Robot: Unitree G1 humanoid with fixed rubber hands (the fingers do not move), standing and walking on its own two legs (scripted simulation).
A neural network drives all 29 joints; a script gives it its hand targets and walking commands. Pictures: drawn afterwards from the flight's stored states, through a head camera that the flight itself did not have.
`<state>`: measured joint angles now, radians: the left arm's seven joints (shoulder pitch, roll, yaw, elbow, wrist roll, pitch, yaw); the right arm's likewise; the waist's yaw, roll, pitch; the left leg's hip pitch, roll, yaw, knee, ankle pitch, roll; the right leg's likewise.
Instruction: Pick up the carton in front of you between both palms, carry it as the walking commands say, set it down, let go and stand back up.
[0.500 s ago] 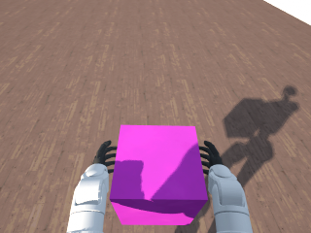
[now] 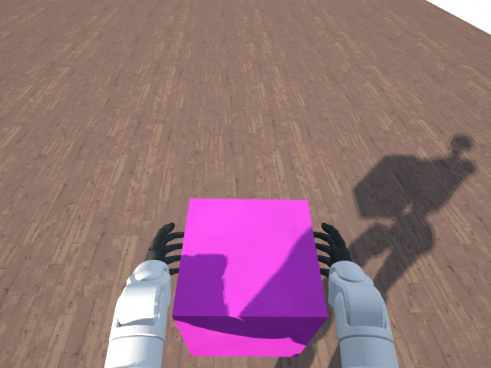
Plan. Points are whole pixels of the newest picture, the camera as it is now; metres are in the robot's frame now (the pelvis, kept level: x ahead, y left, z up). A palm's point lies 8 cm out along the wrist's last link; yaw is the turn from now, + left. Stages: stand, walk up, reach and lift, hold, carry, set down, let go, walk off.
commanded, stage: carry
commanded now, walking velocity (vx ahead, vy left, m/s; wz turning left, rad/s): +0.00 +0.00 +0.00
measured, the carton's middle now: (246, 281) +0.31 +0.00 -0.05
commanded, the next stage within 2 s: hold in 1.48 s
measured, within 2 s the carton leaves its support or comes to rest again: neither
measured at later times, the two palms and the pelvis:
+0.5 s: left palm (148, 288) +0.25 +0.15 +0.05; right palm (345, 290) +0.25 -0.15 +0.05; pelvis -0.04 +0.00 +0.00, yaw +0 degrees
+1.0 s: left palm (140, 297) +0.23 +0.16 +0.04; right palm (340, 298) +0.23 -0.14 +0.05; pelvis -0.06 +0.01 +0.00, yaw +0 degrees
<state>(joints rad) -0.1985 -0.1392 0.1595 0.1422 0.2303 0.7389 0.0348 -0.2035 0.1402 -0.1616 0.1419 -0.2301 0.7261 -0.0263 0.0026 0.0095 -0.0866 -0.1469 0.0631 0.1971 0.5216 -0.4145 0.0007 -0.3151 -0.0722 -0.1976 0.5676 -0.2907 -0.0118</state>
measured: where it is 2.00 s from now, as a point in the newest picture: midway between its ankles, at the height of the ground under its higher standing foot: outside the picture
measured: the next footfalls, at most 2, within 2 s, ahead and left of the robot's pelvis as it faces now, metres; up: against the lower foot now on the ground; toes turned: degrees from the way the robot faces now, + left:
none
